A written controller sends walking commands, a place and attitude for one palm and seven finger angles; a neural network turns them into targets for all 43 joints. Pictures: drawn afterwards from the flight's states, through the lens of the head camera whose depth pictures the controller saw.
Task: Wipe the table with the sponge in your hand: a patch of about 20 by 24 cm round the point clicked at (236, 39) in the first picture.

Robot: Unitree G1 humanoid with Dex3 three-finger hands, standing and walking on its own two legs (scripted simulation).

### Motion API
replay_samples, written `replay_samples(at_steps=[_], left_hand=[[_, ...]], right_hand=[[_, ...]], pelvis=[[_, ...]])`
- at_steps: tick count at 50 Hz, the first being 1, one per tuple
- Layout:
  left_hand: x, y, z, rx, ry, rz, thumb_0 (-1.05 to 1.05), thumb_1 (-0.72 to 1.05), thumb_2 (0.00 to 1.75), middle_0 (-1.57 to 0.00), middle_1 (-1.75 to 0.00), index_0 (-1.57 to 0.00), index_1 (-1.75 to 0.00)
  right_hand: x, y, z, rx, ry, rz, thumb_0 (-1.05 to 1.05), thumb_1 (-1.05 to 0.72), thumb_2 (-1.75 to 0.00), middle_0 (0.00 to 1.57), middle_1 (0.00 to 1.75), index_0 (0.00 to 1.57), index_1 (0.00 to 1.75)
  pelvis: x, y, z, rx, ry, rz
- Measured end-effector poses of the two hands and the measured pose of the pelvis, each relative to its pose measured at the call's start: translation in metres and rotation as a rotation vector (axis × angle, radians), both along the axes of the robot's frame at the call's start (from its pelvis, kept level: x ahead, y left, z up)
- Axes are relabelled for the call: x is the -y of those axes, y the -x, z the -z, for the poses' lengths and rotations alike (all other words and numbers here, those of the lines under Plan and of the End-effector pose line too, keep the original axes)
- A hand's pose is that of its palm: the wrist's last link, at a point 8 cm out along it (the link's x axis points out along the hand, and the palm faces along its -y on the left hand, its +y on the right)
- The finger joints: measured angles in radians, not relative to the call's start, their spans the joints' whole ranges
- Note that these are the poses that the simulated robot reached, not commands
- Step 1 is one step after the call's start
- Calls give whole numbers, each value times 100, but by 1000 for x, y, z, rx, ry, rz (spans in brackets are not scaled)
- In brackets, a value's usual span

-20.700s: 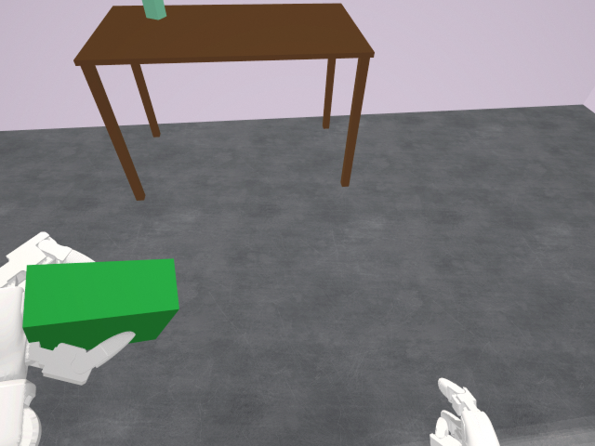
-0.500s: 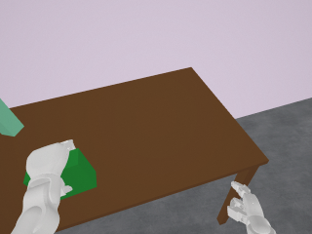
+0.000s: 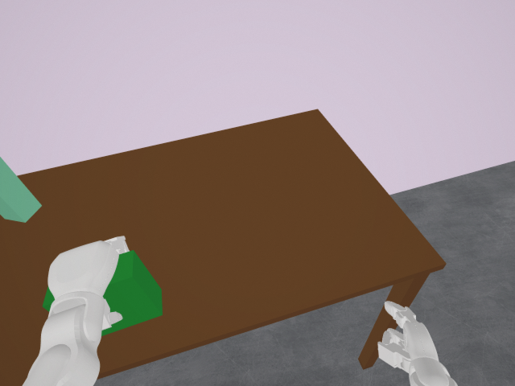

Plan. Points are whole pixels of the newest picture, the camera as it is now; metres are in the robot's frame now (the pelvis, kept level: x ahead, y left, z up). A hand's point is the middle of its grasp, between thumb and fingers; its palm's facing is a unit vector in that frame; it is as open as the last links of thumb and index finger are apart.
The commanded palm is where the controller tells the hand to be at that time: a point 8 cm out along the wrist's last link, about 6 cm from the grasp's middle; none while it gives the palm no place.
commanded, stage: lower the sponge onto the table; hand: left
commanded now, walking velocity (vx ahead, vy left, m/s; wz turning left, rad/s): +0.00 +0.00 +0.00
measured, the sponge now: (115, 302) +0.22 +0.29 +0.01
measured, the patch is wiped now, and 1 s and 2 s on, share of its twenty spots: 0.00 0.00 0.15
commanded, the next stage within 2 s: wipe forward along the first lane in 1.12 s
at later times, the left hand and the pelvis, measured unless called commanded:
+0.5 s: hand (111, 291) +0.23 +0.29 +0.02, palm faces -0.07 -0.11 -0.99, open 9.6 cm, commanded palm +0.20 +0.29 +0.09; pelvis +0.00 +0.00 +0.00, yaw +0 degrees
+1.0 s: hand (112, 298) +0.22 +0.29 +0.01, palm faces -0.09 -0.09 -0.99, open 9.6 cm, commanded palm +0.20 +0.29 +0.06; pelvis +0.00 +0.00 +0.00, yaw +0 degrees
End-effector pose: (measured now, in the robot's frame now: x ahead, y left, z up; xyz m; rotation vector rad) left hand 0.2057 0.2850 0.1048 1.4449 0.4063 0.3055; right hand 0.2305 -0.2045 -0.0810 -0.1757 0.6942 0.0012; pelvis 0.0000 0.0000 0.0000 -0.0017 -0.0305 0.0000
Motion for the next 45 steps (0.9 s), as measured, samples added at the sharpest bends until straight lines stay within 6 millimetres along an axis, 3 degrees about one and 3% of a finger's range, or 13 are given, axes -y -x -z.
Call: replay_samples(at_steps=[45], left_hand=[[-6,-1,40,-46,-10,-3,0,-45,103,-78,-136,-78,-136]], right_hand=[[8,10,7,-34,25,41,1,-90,-90,20,30,21,30]], pelvis=[[-2,-2,4,-39,6,-4]])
